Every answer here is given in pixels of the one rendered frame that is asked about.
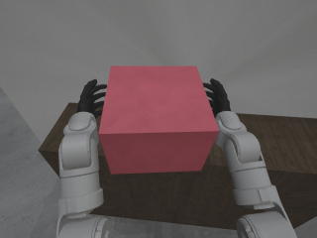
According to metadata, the robot right upper arm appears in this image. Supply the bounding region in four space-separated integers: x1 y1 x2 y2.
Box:
236 210 296 238

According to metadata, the left robot hand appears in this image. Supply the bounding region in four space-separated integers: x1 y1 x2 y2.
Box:
76 79 107 119

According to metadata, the left robot forearm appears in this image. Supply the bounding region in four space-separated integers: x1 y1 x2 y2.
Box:
55 111 104 238

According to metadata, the pedestal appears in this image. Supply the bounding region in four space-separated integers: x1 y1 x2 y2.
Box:
38 102 317 230

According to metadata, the robot left upper arm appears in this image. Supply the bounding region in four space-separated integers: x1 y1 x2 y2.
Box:
57 216 113 238

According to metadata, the carton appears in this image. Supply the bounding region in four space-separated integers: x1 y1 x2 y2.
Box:
98 65 219 175

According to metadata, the right robot hand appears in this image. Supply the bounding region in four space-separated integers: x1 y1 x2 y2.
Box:
203 78 231 118

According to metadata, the right robot forearm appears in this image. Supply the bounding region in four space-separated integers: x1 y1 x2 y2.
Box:
215 111 297 238

